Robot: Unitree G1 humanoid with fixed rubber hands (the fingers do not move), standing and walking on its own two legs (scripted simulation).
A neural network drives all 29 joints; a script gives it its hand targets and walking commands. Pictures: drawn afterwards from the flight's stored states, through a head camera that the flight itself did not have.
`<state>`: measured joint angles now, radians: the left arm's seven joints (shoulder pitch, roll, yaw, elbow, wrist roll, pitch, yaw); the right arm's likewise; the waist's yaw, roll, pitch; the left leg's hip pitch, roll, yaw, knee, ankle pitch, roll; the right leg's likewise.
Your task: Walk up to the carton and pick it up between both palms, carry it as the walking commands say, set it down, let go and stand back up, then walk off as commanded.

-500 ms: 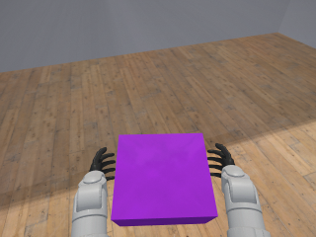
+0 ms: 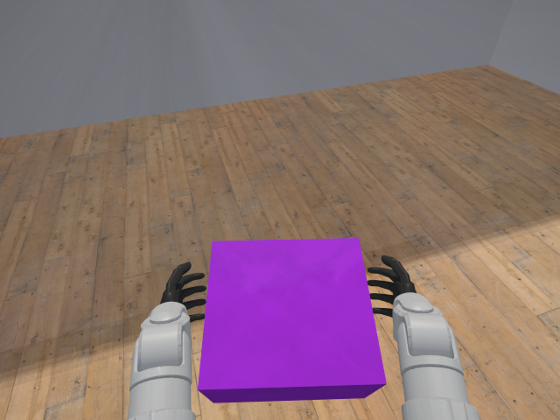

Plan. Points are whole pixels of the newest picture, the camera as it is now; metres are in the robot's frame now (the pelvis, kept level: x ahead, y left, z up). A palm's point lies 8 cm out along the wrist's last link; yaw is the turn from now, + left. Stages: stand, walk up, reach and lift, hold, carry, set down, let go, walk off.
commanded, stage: hold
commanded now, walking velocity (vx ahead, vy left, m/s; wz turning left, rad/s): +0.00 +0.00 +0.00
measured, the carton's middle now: (287, 318) +0.31 +0.00 -0.04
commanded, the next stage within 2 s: carry in 0.34 s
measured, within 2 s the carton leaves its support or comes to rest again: neither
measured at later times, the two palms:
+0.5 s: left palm (177, 320) +0.26 +0.16 +0.05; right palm (402, 300) +0.28 -0.17 +0.04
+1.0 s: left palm out of the picture +0.12 +0.13 +0.05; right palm (448, 373) +0.17 -0.19 +0.05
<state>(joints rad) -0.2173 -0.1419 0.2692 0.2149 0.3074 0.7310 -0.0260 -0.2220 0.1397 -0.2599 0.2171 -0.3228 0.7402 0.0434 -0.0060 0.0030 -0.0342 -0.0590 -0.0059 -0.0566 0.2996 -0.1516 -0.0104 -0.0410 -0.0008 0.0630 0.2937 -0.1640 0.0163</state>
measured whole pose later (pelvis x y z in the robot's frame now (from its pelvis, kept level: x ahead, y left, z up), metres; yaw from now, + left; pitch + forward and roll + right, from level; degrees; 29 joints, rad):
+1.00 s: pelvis -0.14 -0.09 -0.03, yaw +7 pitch +5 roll -3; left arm -0.30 -0.14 0.20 -0.20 0.05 1.19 0.33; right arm -0.30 0.13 -0.18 -0.17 -0.14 1.20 -0.21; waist 0.05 0.04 -0.05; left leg -0.54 0.11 0.02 0.62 -0.16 -0.02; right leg -0.52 -0.02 -0.03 0.90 -0.43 0.06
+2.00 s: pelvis -0.48 -0.38 -0.03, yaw +11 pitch +4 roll -1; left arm -0.32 -0.17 0.19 -0.13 0.14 1.16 0.24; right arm -0.33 0.08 -0.17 -0.15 -0.10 1.19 -0.23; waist -0.05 0.03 -0.07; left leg -0.37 0.01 0.12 0.79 -0.46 0.01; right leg -0.53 0.01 -0.10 0.58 -0.12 -0.06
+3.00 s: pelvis -0.69 -0.52 -0.01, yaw +22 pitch +3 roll -1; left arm -0.28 -0.16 0.23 -0.13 0.15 1.22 0.25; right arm -0.30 0.13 -0.15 -0.06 -0.12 1.20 -0.24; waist -0.03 -0.01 -0.12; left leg -0.31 -0.04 0.03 0.42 -0.17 0.08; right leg -0.57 -0.12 -0.06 0.90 -0.25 0.13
